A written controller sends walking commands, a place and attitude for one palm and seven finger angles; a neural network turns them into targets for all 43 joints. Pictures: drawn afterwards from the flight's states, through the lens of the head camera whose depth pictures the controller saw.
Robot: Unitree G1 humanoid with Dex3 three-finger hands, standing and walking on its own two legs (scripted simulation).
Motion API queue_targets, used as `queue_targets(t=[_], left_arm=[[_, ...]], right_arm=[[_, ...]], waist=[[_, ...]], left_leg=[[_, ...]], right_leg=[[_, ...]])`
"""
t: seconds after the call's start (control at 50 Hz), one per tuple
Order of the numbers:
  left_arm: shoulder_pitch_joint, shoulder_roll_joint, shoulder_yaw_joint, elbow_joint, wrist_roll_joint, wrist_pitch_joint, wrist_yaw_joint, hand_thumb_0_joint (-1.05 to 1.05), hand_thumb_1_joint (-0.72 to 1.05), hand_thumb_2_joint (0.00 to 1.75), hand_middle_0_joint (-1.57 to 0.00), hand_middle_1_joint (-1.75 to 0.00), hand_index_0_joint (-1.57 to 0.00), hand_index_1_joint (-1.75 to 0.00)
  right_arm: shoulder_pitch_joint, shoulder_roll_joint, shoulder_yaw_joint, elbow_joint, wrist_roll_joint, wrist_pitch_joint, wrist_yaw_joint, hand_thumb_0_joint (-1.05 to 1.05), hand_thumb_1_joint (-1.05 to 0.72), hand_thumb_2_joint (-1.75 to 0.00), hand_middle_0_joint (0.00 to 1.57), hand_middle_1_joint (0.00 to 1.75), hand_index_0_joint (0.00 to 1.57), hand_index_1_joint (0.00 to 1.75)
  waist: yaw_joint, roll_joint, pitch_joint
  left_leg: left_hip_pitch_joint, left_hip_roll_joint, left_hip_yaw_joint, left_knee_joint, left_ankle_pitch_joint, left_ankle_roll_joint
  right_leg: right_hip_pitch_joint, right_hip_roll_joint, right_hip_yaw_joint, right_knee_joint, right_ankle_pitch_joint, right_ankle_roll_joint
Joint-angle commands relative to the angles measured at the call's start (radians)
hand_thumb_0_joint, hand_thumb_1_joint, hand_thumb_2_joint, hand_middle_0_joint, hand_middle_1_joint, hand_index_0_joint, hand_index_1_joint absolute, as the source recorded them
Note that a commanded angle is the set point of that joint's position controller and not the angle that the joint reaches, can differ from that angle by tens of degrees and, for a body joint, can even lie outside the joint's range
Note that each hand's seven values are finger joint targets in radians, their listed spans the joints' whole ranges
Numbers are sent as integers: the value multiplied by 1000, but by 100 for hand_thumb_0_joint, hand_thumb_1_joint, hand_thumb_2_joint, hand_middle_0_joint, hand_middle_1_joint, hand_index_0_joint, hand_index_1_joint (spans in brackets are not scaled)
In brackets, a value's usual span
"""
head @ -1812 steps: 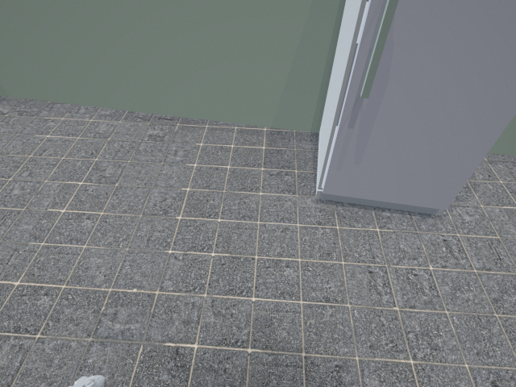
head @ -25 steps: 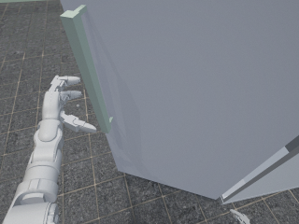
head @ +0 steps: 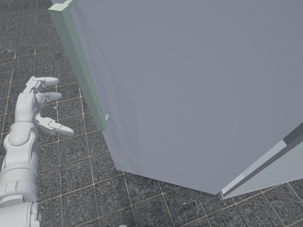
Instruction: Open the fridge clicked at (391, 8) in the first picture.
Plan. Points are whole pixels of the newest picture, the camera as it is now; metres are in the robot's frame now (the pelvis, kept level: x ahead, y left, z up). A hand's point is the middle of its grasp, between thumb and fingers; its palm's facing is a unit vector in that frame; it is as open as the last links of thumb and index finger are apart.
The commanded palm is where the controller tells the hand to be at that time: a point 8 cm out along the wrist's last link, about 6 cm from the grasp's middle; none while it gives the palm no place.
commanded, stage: slip the hand off the handle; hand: left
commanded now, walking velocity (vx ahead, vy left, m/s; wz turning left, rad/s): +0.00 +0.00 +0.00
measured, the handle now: (91, 82) +0.46 +0.18 +0.12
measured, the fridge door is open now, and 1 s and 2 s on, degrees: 63 63 63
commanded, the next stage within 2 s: draw the hand back to the body in 0.52 s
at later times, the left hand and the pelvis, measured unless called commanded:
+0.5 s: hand (42, 141) +0.30 +0.27 +0.09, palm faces +0.21 -0.96 -0.18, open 14.7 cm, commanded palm +0.26 +0.31 +0.10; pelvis +0.00 +0.00 +0.00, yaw +2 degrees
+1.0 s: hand (25, 152) +0.25 +0.27 +0.12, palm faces +0.12 -0.99 -0.01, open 14.7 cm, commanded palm +0.22 +0.31 +0.13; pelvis +0.01 -0.01 +0.01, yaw +1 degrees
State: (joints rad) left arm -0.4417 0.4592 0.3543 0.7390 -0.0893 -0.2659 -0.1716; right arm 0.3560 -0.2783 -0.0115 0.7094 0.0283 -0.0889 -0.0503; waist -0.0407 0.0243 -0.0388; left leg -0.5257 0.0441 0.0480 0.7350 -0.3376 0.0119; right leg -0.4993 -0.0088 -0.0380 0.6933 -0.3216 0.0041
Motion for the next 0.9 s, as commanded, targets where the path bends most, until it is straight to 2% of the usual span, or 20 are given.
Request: queue_targets(t=[0.0, 0.04, 0.08, 0.14, 0.16, 0.24, 0.4, 0.44, 0.48, 0.52, 0.62, 0.64, 0.66, 0.68, 0.7, 0.74, 0.8, 0.82, 0.84, 0.88], left_arm=[[-205, 253, 87, -294, -44, -70, 6, 0, -55, 20, -25, -115, -25, -115], [-142, 287, 129, -369, -44, -73, 21, 0, -55, 20, -25, -115, -25, -115], [-88, 252, 111, -421, -44, -66, 30, 0, -55, 20, -25, -115, -25, -115], [-60, 259, 112, -503, -36, -61, 41, 0, -55, 20, -25, -115, -25, -115], [-56, 220, 79, -514, -40, -56, 39, 0, -55, 20, -25, -115, -25, -115], [-65, 155, 20, -570, -59, -42, 26, 0, -55, 20, -25, -115, -25, -115], [85, 133, 23, -568, -81, 20, -8, 0, -55, 20, -25, -115, -25, -115], [124, 174, 65, -595, -81, 22, -6, 0, -55, 20, -25, -115, -25, -115], [145, 145, 47, -649, -85, 18, -6, 0, -55, 20, -25, -115, -25, -115], [137, 135, 37, -713, -85, 3, -1, 0, -55, 20, -25, -115, -25, -115], [73, 143, 38, -675, -87, -2, -2, 0, -55, 20, -25, -115, -25, -115], [70, 77, 19, -630, -248, 29, -127, 0, -55, 20, -25, -115, -25, -115], [34, 157, 58, -666, -278, 44, -197, 0, -55, 20, -25, -115, -25, -115], [51, 203, 91, -698, -294, 61, -241, 0, -55, 20, -25, -115, -25, -115], [71, 213, 91, -704, -309, 81, -284, 0, -55, 20, -25, -115, -25, -115], [109, 223, 96, -708, -288, 108, -302, 0, -55, 20, -25, -115, -25, -115], [284, 201, 145, -632, -286, 154, -263, 0, -55, 20, -25, -115, -25, -115], [305, 175, 136, -638, -295, 170, -256, 0, -55, 20, -25, -115, -25, -115], [342, 187, 167, -633, -305, 184, -248, 0, -55, 20, -25, -115, -25, -115], [338, 177, 165, -687, -315, 206, -243, 0, -55, 20, -25, -115, -25, -115]], right_arm=[[-33, -150, -58, -134, 5, -46, -13, 0, -90, -90, 20, 30, 20, 30], [-50, -147, -57, -148, 2, -50, -15, 0, -90, -90, 20, 30, 20, 30], [-67, -136, -52, -155, 0, -57, -13, 0, -90, -90, 20, 30, 20, 30], [-92, -133, -46, -159, -3, -63, -20, 0, -90, -90, 20, 30, 20, 30], [-102, -127, -43, -158, 0, -68, -22, 0, -90, -90, 20, 30, 20, 30], [-132, -125, -37, -156, 2, -89, -38, 0, -90, -90, 20, 30, 20, 30], [-178, -121, -23, -162, 9, -112, -51, 0, -90, -90, 20, 30, 20, 30], [-190, -123, -21, -169, 7, -114, -53, 0, -90, -90, 20, 30, 20, 30], [-201, -111, -16, -179, 6, -123, -52, 0, -90, -90, 20, 30, 20, 30], [-207, -108, -15, -179, 2, -133, -52, 0, -90, -90, 20, 30, 20, 30], [-213, -113, -9, -146, -2, -146, -66, 0, -90, -90, 20, 30, 20, 30], [-220, -132, -1, -147, 21, -158, -82, 0, -90, -90, 20, 30, 20, 30], [-232, -134, -2, -150, 30, -168, -96, 0, -90, -90, 20, 30, 20, 30], [-238, -132, -3, -161, 30, -175, -105, 0, -90, -90, 20, 30, 20, 30], [-239, -134, 3, -172, 32, -181, -114, 0, -90, -90, 20, 30, 20, 30], [-239, -122, 9, -181, 26, -193, -117, 0, -90, -90, 20, 30, 20, 30], [-232, -119, 11, -195, 27, -196, -101, 0, -90, -90, 20, 30, 20, 30], [-241, -119, 12, -205, 30, -197, -93, 0, -90, -90, 20, 30, 20, 30], [-245, -121, 7, -212, 30, -200, -89, 0, -90, -90, 20, 30, 20, 30], [-245, -122, 4, -227, 35, -205, -83, 0, -90, -90, 20, 30, 20, 30]], waist=[[31, -14, -310], [55, 17, -318], [52, 34, -294], [45, 70, -268], [36, 86, -253], [18, 72, -225], [49, 16, -187], [63, 21, -192], [69, 46, -201], [63, 77, -207], [37, 39, -154], [20, -11, -190], [42, 10, -219], [64, 46, -271], [64, 61, -290], [72, 100, -267], [94, 11, -130], [97, 2, -112], [110, -21, -113], [108, -27, -135]], left_leg=[[150, -42, -47, -99, 207, 15], [153, -45, -43, -100, 232, 15], [163, -44, -40, -102, 243, 13], [170, -40, -41, -104, 238, 12], [179, -37, -41, -110, 221, 10], [205, -31, -55, -124, 170, 7], [198, -38, -63, -140, 154, -1], [195, -40, -59, -136, 163, -1], [208, -43, -57, -137, 178, -3], [231, -40, -61, -137, 197, -9], [195, -42, -61, -133, 127, -3], [233, -50, -61, -143, 134, 1], [244, -50, -55, -141, 157, 5], [262, -54, -54, -140, 188, 7], [277, -55, -57, -140, 221, 10], [285, -53, -62, -143, 262, 8], [217, -48, -66, -169, 233, -1], [206, -49, -66, -175, 213, -2], [206, -48, -61, -167, 219, 0], [212, -49, -56, -168, 209, 0]], right_leg=[[148, 42, 19, -72, 201, -21], [175, 40, 21, -60, 223, -23], [165, 41, 17, -61, 231, -21], [155, 43, 14, -63, 212, -23], [139, 44, 11, -71, 194, -21], [114, 48, 2, -92, 135, -23], [133, 34, -6, -104, 127, -22], [153, 32, -2, -102, 134, -24], [160, 31, -2, -100, 147, -25], [153, 35, -8, -97, 156, -26], [121, 30, 1, -117, 97, -20], [210, 26, 18, -149, 124, -31], [251, 16, 33, -153, 163, -30], [292, 13, 39, -147, 197, -30], [303, 12, 38, -141, 238, -30], [285, 15, 26, -133, 271, -28], [249, 18, 1, -141, 232, -21], [240, 16, 0, -147, 207, -21], [256, 12, 10, -149, 213, -22], [257, 8, 16, -155, 199, -17]])
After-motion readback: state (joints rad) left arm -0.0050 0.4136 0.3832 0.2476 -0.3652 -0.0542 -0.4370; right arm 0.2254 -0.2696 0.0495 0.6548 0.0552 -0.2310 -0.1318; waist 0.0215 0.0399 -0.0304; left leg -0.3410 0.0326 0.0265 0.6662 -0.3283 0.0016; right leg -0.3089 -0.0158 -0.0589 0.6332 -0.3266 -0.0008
